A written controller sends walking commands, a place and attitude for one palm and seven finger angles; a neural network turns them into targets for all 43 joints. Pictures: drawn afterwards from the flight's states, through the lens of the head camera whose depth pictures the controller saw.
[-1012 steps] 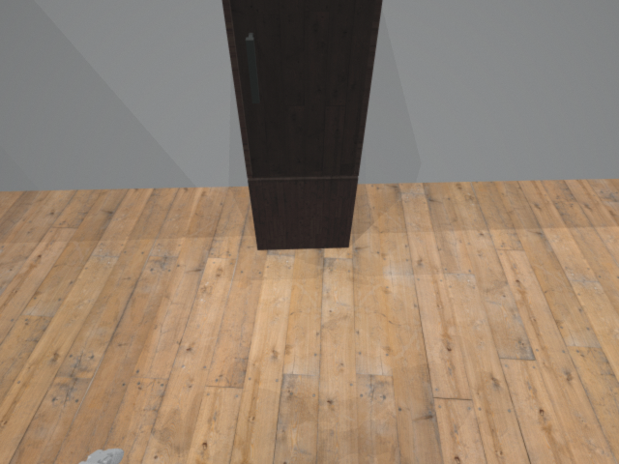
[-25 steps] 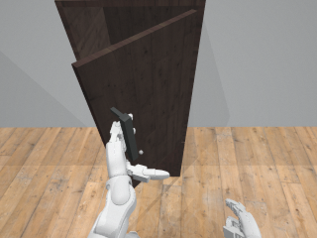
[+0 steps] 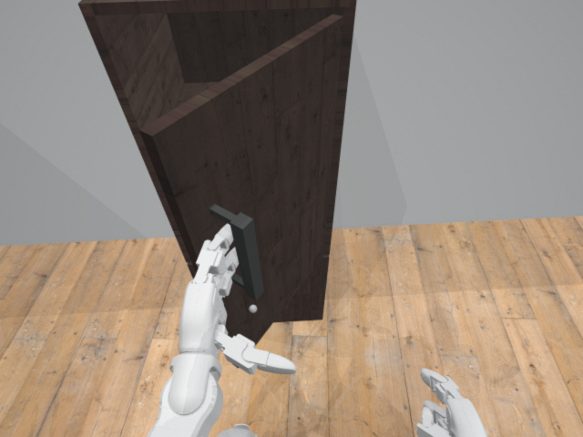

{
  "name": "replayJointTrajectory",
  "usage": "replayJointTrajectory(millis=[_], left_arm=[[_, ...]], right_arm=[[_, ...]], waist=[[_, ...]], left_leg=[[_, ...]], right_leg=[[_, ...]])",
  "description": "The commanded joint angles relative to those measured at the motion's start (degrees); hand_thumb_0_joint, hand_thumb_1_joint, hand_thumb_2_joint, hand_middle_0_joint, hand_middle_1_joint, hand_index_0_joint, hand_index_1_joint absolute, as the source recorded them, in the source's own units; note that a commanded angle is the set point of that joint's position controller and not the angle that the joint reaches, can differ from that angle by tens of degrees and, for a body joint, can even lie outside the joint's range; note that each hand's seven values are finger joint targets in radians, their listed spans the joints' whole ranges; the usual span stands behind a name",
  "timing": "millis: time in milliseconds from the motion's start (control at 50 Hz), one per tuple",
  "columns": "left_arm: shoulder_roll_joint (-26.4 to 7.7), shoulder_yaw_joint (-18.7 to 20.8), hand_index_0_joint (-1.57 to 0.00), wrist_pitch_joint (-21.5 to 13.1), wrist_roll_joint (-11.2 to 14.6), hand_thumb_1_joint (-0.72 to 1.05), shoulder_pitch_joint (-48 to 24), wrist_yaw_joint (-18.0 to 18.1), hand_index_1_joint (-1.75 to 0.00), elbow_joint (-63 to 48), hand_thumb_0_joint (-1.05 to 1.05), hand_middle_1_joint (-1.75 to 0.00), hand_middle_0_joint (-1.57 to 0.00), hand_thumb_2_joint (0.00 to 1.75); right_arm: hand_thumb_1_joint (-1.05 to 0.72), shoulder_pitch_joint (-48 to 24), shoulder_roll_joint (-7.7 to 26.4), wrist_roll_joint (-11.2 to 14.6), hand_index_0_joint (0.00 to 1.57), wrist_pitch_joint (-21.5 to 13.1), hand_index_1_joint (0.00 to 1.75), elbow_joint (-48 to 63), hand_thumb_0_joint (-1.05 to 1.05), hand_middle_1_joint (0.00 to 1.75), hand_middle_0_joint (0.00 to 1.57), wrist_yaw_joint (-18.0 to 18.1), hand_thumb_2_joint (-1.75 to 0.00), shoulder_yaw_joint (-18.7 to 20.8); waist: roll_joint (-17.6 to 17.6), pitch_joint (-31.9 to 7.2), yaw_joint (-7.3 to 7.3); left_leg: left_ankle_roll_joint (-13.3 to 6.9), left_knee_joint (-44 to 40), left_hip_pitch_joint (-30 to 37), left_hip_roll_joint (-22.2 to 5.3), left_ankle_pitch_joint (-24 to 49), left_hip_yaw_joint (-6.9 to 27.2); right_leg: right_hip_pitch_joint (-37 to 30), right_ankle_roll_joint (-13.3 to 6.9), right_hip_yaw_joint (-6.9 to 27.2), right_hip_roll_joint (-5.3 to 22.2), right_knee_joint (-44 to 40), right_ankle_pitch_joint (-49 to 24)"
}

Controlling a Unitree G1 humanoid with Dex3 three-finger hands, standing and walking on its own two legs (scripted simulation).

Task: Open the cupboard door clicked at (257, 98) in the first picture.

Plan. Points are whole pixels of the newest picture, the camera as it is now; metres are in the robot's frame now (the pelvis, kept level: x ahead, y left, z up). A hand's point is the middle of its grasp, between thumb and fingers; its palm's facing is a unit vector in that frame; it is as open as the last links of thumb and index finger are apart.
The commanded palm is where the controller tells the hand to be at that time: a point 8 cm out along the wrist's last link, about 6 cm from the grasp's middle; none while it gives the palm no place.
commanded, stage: slide the hand sideways off the handle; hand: left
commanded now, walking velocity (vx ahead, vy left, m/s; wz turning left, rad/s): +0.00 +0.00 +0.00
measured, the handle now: (238, 255) +0.34 +0.09 +0.08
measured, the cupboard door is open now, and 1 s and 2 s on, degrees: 53 52 52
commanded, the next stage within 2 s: draw the hand back to the body in 0.62 s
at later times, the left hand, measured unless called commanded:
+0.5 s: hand (220, 344) +0.22 +0.10 +0.08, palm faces +0.05 -1.00 -0.02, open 16.2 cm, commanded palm +0.18 +0.16 +0.08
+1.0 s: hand (170, 354) +0.19 +0.14 +0.11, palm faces +0.08 -1.00 -0.05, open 16.3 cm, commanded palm +0.16 +0.20 +0.12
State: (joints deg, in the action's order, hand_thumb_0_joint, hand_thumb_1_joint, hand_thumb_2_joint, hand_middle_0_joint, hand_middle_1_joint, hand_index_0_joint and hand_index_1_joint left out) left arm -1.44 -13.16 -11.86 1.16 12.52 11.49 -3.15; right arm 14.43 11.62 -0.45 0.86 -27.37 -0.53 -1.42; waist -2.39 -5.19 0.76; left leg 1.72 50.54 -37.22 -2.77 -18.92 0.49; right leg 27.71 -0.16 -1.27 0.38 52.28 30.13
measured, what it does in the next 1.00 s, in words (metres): stands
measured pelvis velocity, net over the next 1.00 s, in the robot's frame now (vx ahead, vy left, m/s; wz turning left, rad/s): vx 0.01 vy -0.01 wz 0.02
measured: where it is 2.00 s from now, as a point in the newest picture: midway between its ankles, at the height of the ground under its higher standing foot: outside the picture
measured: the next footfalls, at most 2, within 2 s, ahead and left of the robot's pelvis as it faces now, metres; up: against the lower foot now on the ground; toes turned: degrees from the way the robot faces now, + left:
none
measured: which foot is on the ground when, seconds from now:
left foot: down 0.00-1.00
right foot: down 0.00-1.00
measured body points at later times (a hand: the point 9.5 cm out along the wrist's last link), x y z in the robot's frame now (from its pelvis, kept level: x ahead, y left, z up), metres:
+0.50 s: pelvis +0.02 -0.02 -0.01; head +0.04 -0.04 +0.44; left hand +0.21 +0.15 +0.09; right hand +0.21 -0.24 -0.08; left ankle +0.07 +0.14 -0.69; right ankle -0.03 -0.12 -0.69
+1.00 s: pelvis +0.01 -0.01 -0.01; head +0.02 -0.04 +0.44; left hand +0.18 +0.19 +0.11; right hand +0.20 -0.23 -0.08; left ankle +0.07 +0.14 -0.69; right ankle -0.03 -0.12 -0.69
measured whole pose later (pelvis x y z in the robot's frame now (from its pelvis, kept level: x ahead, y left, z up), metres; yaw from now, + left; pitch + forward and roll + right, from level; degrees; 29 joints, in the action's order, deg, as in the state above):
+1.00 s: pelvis +0.01 -0.01 -0.01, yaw +1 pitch +7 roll -1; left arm -10.2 2.1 -12.9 13.0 34.2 -5.3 -22.0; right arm 15.7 11.8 2.3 -5.0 -25.4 3.5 -0.9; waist -4.2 -8.0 -1.2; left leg 2.7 54.9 -40.0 -3.2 -21.8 3.1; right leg 28.9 -1.2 -3.5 -0.5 55.2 33.1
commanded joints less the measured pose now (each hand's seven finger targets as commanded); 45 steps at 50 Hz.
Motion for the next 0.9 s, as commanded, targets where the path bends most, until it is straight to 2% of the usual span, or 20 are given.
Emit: replayJointTrajectory(millis=[0, 20, 40, 120, 160, 200, 240, 300, 320, 440, 520, 540, 600, 660, 700, 740, 760, 840, 860, 880], left_arm=[[0.2, 0.8, -0.15, -4.4, 0.2, -0.5, -4.2, -1.2, -0.3, -17.1, 0.0, -0.3, -0.15, 0.3], [0.1, 0.7, -0.15, -4.5, 0.3, -0.5, -3.0, -1.4, -0.3, -18.2, 0.0, -0.3, -0.15, 0.3], [-0.6, 0.9, -0.15, -4.7, 0.4, -0.5, -2.5, -1.6, -0.3, -18.9, 0.0, -0.3, -0.15, 0.3], [-2.2, 2.5, -0.15, -5.3, 1.0, -0.5, 3.3, -3.4, -0.3, -21.9, 0.0, -0.3, -0.15, 0.3], [-3.5, 4.3, -0.15, -5.5, 1.9, -0.5, 7.7, -4.5, -0.3, -22.1, 0.0, -0.3, -0.15, 0.3], [-4.3, 5.1, -0.15, -5.7, 2.5, -0.5, 8.1, -5.8, -0.3, -23.5, 0.0, -0.3, -0.15, 0.3], [-4.8, 5.7, -0.15, -6.1, 3.1, -0.5, 9.6, -6.7, -0.3, -24.3, 0.0, -0.3, -0.15, 0.3], [-5.0, 6.4, -0.15, -6.6, 4.1, -0.5, 12.1, -8.2, -0.3, -25.6, 0.0, -0.3, -0.15, 0.3], [-5.1, 6.5, -0.15, -6.7, 4.5, -0.5, 13.1, -8.7, -0.3, -25.9, 0.0, -0.3, -0.15, 0.3], [-8.8, 12.3, -0.15, -6.9, 6.6, -0.5, 20.8, -11.7, -0.3, -26.5, 0.0, -0.3, -0.15, 0.3], [-9.7, 14.4, -0.15, -8.0, 8.7, -0.5, 22.6, -14.1, -0.3, -28.1, 0.0, -0.3, -0.15, 0.3], [-9.8, 14.7, -0.15, -8.2, 9.0, -0.5, 24.1, -14.7, -0.3, -27.4, 0.0, -0.3, -0.15, 0.3], [-8.9, 12.6, -0.15, -9.9, 10.1, -0.5, 22.4, -16.9, -0.3, -29.3, 0.0, -0.3, -0.15, 0.3], [-8.5, 11.5, -0.15, -10.6, 10.6, -0.5, 21.8, -18.3, -0.3, -28.5, 0.0, -0.3, -0.15, 0.3], [-9.1, 11.5, -0.15, -10.7, 10.3, -0.5, 20.6, -18.3, -0.3, -28.7, 0.0, -0.3, -0.15, 0.3], [-12.3, 14.5, -0.15, -10.1, 9.8, -0.5, 20.9, -17.3, -0.3, -30.0, 0.0, -0.3, -0.15, 0.3], [-12.1, 14.5, -0.15, -9.8, 10.0, -0.5, 20.4, -16.9, -0.3, -32.1, 0.0, -0.3, -0.15, 0.3], [-13.4, 18.2, -0.15, -6.8, 11.0, -0.5, 21.4, -15.9, -0.3, -30.5, 0.0, -0.3, -0.15, 0.3], [-12.6, 17.3, -0.15, -6.3, 11.5, -0.5, 20.5, -16.1, -0.3, -31.4, 0.0, -0.3, -0.15, 0.3], [-13.1, 18.4, -0.15, -5.7, 11.9, -0.5, 20.9, -16.2, -0.3, -31.4, 0.0, -0.3, -0.15, 0.3]], right_arm=[[-0.9, -6.9, 5.3, -0.1, 0.2, -3.7, 0.3, 10.8, 0.0, 0.3, 0.2, 0.5, -0.9, 2.1], [-0.9, -6.9, 5.3, -0.1, 0.2, -3.9, 0.3, 11.1, 0.0, 0.3, 0.2, 0.5, -0.9, 2.1], [-0.9, -6.4, 5.4, -0.1, 0.2, -4.0, 0.3, 11.1, 0.0, 0.3, 0.2, 0.5, -0.9, 2.1], [-0.9, -5.7, 5.4, -0.2, 0.2, -4.7, 0.3, 11.7, 0.0, 0.3, 0.2, 0.7, -0.9, 2.4], [-0.9, -5.4, 5.4, 0.0, 0.2, -4.8, 0.3, 12.0, 0.0, 0.3, 0.2, 0.8, -0.9, 2.4], [-0.9, -5.3, 5.5, 0.0, 0.2, -4.9, 0.3, 12.2, 0.0, 0.3, 0.2, 1.1, -0.9, 2.4], [-0.9, -4.6, 5.6, 0.1, 0.2, -5.1, 0.3, 12.4, 0.0, 0.3, 0.2, 1.3, -0.9, 2.5], [-0.9, -4.4, 5.7, 0.2, 0.2, -5.8, 0.3, 12.7, 0.0, 0.3, 0.2, 1.5, -0.9, 2.6], [-0.9, -4.0, 5.7, 0.3, 0.2, -6.0, 0.3, 12.9, 0.0, 0.3, 0.2, 1.6, -0.9, 2.6], [-0.9, -3.4, 5.5, 0.6, 0.2, -6.2, 0.3, 12.9, 0.0, 0.3, 0.2, 2.2, -0.9, 3.1], [-0.9, -3.4, 5.4, 0.9, 0.2, -6.5, 0.3, 12.8, 0.0, 0.3, 0.2, 2.6, -0.9, 3.3], [-0.9, -3.6, 5.4, 1.1, 0.2, -6.5, 0.3, 12.8, 0.0, 0.3, 0.2, 2.7, -0.9, 3.4], [-0.9, -3.2, 5.9, 1.3, 0.2, -7.5, 0.3, 12.9, 0.0, 0.3, 0.2, 3.0, -0.9, 3.4], [-0.9, -3.0, 6.3, 1.4, 0.2, -8.4, 0.3, 12.9, 0.0, 0.3, 0.2, 3.3, -0.9, 3.6], [-0.9, -2.8, 6.4, 1.4, 0.2, -8.8, 0.3, 12.8, 0.0, 0.3, 0.2, 3.4, -0.9, 3.6], [-0.9, -3.2, 6.2, 1.5, 0.2, -8.7, 0.3, 12.8, 0.0, 0.3, 0.2, 3.7, -0.9, 3.8], [-0.9, -3.5, 5.9, 1.6, 0.2, -8.8, 0.3, 13.3, 0.0, 0.3, 0.2, 3.6, -0.9, 3.6], [-0.9, -4.6, 5.4, 2.2, 0.2, -8.5, 0.3, 12.7, 0.0, 0.3, 0.2, 4.2, -0.9, 3.3], [-0.9, -4.9, 5.4, 2.4, 0.2, -8.8, 0.3, 12.8, 0.0, 0.3, 0.2, 4.2, -0.9, 2.9], [-0.9, -4.9, 5.5, 2.4, 0.2, -9.0, 0.3, 12.5, 0.0, 0.3, 0.2, 4.3, -0.9, 2.9]], waist=[[3.8, -7.6, -0.48], [3.1, -7.6, -0.4], [4.5, -7.6, -0.05], [4.0, -9.2, -0.43], [5.2, -8.6, -0.8], [3.8, -8.2, -0.57], [5.1, -8.1, -0.24], [3.5, -8.0, -0.35], [4.4, -8.6, -0.45], [6.6, -9.6, -1.33], [5.1, -9.3, -1.2], [5.8, -8.8, -1.34], [4.2, -8.4, -0.18], [5.6, -7.5, 0.37], [4.5, -7.9, 0.08], [3.2, -8.9, -1.17], [1.8, -9.9, -1.4], [3.9, -8.1, -2.21], [2.8, -6.7, -1.84], [2.2, -7.3, -2.15]], left_leg=[[-2.8, -6.0, 13.3, 2.0, 2.1, -0.1], [-2.8, -5.8, 13.2, 2.1, 2.1, -0.1], [-2.9, -5.6, 12.8, 2.1, 2.2, 0.1], [-3.1, -4.1, 12.8, 2.4, 5.0, -0.3], [-3.1, -3.6, 11.8, 2.5, 5.7, -0.5], [-3.1, -3.0, 11.6, 2.7, 6.4, -0.6], [-3.2, -2.4, 11.2, 2.6, 6.9, -0.4], [-3.2, -1.7, 10.9, 2.8, 7.1, -0.5], [-3.2, -1.5, 10.7, 2.9, 7.6, -0.3], [-3.2, 0.2, 8.6, 3.2, 9.9, -0.6], [-3.1, 1.0, 7.8, 3.5, 9.8, -0.6], [-3.1, 1.2, 7.1, 3.4, 9.5, -0.5], [-3.3, 2.0, 7.0, 3.5, 8.6, 0.1], [-3.4, 2.6, 5.7, 3.3, 6.6, 0.6], [-3.4, 2.6, 5.5, 3.3, 5.8, 0.8], [-3.5, 2.0, 6.1, 3.1, 5.9, 0.6], [-3.5, 1.6, 6.7, 3.1, 5.9, 0.3], [-3.4, 0.4, 6.8, 2.9, 4.9, 0.1], [-3.4, 0.0, 7.2, 3.0, 4.5, 0.1], [-3.3, -0.5, 7.8, 2.9, 4.7, 0.1]], right_leg=[[6.1, -0.7, -2.0, -1.7, -10.4, -11.2], [6.4, -0.7, -1.9, -1.6, -10.3, -11.5], [5.9, -0.6, -1.9, -1.6, -10.3, -11.5], [5.6, -0.4, -1.7, -1.6, -9.0, -16.3], [4.7, -0.2, -1.5, -1.5, -8.9, -18.1], [5.0, -0.1, -1.2, -1.4, -8.5, -19.7], [4.9, 0.0, -1.2, -1.5, -8.3, -20.2], [5.8, 0.2, -1.3, -1.5, -7.7, -21.3], [5.4, 0.2, -1.4, -1.5, -7.3, -22.2], [2.4, 1.4, -0.1, -0.6, -6.7, -30.8], [3.1, 1.9, 0.1, -0.4, -6.1, -33.2], [2.9, 2.0, 0.3, -0.4, -6.3, -32.3], [5.5, 2.0, 0.2, -0.5, -5.7, -30.6], [7.6, 1.9, 0.3, -0.6, -6.0, -25.7], [8.3, 1.4, 0.3, -0.7, -5.7, -22.9], [7.4, 0.9, 0.4, -1.0, -6.1, -20.3], [7.0, 0.7, 0.4, -0.9, -6.2, -19.7], [5.7, 0.7, 0.1, -1.4, -8.4, -17.1], [6.2, 0.7, -0.1, -1.4, -8.9, -16.7], [5.8, 0.7, -0.1, -1.5, -9.1, -16.9]])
